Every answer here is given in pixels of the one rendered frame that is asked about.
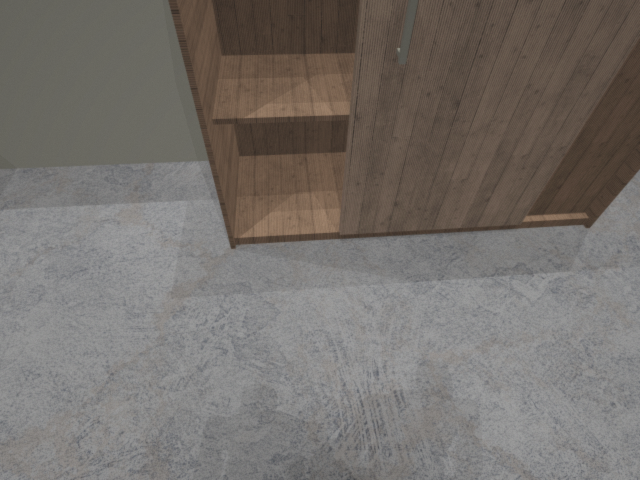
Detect wardrobe door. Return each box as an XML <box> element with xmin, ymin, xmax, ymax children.
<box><xmin>527</xmin><ymin>38</ymin><xmax>640</xmax><ymax>215</ymax></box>
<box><xmin>339</xmin><ymin>0</ymin><xmax>640</xmax><ymax>235</ymax></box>

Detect handle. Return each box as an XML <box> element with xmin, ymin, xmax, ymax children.
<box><xmin>396</xmin><ymin>0</ymin><xmax>418</xmax><ymax>64</ymax></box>

